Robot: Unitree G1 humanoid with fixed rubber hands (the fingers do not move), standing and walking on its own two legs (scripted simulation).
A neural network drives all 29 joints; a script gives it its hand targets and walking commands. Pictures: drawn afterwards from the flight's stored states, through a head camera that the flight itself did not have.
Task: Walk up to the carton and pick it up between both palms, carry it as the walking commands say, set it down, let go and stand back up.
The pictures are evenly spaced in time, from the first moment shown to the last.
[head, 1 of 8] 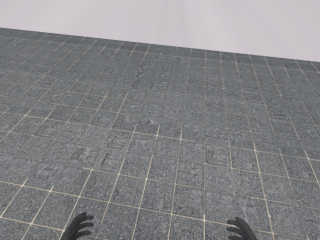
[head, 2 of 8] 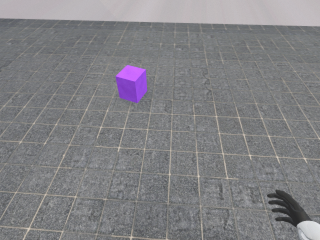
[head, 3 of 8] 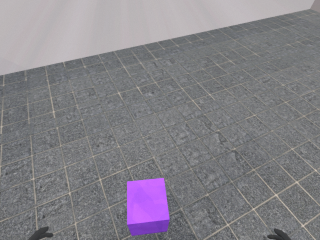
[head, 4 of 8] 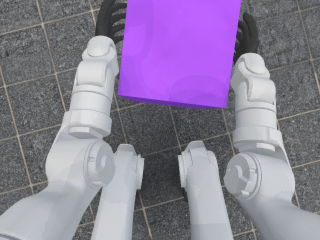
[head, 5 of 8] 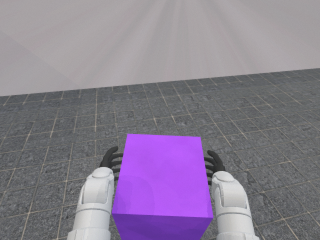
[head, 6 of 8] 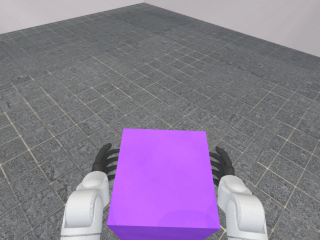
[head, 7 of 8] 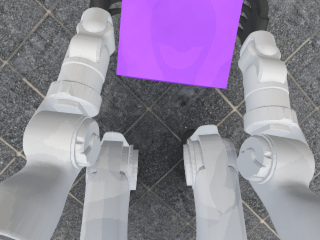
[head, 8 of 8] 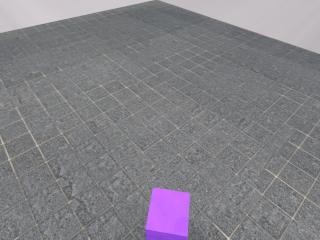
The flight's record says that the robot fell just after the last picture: no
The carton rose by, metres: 0.68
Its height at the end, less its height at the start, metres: +0.00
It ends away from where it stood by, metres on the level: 1.60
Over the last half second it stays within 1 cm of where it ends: yes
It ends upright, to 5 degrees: yes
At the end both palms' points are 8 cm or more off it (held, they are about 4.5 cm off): yes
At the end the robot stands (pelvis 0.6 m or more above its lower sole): yes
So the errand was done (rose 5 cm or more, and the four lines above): yes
